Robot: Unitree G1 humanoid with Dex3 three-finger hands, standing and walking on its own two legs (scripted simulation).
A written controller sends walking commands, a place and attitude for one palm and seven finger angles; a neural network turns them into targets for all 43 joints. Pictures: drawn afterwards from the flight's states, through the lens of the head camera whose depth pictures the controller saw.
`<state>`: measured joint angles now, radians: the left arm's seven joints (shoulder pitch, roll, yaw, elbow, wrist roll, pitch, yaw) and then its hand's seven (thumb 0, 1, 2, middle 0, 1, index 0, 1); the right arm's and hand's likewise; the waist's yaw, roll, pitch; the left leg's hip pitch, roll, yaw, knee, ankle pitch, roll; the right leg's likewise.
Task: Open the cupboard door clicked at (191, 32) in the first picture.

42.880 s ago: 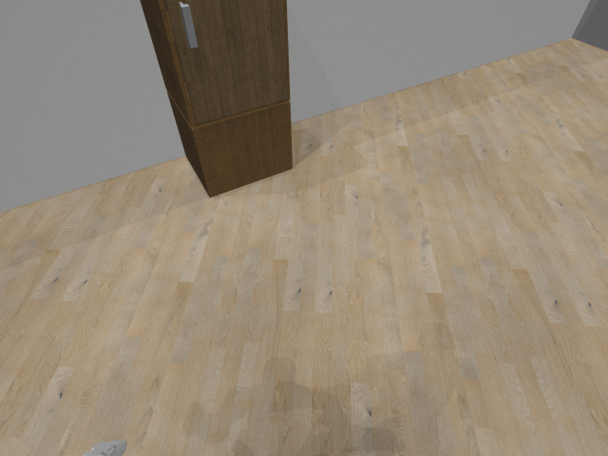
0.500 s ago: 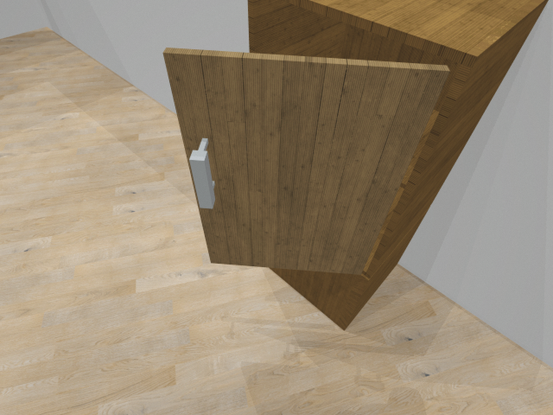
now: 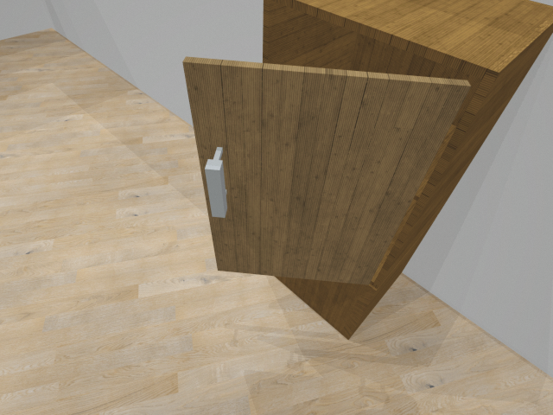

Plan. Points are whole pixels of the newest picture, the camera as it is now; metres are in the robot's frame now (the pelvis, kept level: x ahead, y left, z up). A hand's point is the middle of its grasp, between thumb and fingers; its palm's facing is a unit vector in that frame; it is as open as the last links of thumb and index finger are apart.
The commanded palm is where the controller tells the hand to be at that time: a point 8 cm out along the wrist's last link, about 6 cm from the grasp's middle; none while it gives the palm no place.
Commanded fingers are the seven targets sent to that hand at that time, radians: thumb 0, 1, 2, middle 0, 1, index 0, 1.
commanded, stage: come to a stop and stand still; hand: left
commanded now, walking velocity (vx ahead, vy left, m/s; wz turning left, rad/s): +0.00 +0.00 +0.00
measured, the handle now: (219, 182) +0.50 +0.15 +0.03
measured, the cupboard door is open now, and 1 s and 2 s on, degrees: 39 39 39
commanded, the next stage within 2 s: look again from close up in 0.22 s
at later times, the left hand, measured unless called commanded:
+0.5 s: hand out of the picture +0.02 +0.21 -0.18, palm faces +0.00 -0.98 -0.22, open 7.4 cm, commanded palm none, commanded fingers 0.00 0.90 0.90 -0.20 -0.30 -0.20 -0.30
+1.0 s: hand out of the picture +0.00 +0.20 -0.18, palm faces +0.01 -0.98 -0.20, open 7.4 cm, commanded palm none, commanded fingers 0.00 0.90 0.90 -0.20 -0.30 -0.20 -0.30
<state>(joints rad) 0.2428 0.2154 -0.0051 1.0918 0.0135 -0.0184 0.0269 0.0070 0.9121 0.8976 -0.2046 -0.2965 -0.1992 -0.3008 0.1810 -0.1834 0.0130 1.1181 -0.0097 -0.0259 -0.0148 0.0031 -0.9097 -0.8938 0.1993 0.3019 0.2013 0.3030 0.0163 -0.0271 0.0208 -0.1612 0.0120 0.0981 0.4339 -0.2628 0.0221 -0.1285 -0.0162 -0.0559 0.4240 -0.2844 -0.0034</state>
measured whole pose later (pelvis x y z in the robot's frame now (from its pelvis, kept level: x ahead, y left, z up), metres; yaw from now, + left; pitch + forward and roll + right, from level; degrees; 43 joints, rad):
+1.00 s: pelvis -0.01 +0.02 +0.00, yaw +0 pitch -1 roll +0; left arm 0.25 0.20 -0.01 1.12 0.02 -0.01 0.03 0.01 0.91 0.90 -0.20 -0.30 -0.20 -0.30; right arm 0.21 -0.18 0.01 1.15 -0.01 -0.03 -0.02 0.00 -0.91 -0.89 0.20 0.30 0.20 0.30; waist 0.01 -0.03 0.03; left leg -0.14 -0.02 0.11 0.38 -0.23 0.05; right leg -0.12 -0.04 -0.04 0.39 -0.25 0.02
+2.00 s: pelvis -0.02 +0.02 -0.01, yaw -1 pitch +0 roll +0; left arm 0.27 0.18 0.00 1.08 0.02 0.00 0.04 0.01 0.91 0.90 -0.20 -0.30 -0.20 -0.30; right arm 0.29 -0.18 0.00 1.03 -0.02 -0.03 -0.03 0.01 -0.95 -0.89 0.20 0.30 0.20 0.30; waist 0.01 0.03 0.03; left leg -0.20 -0.05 0.09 0.51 -0.32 0.08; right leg -0.22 -0.07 -0.02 0.54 -0.32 0.03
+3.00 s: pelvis -0.01 -0.03 +0.00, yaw -1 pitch +0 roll +1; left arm 0.24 0.18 -0.01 1.12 0.01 -0.01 0.03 0.01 0.91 0.90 -0.21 -0.30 -0.20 -0.30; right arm 0.21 -0.18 0.01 1.13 -0.01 -0.02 -0.03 0.00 -0.91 -0.89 0.20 0.30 0.20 0.30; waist 0.01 0.00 0.05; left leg -0.13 0.02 0.06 0.42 -0.28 -0.01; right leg -0.16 0.00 -0.05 0.46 -0.30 -0.03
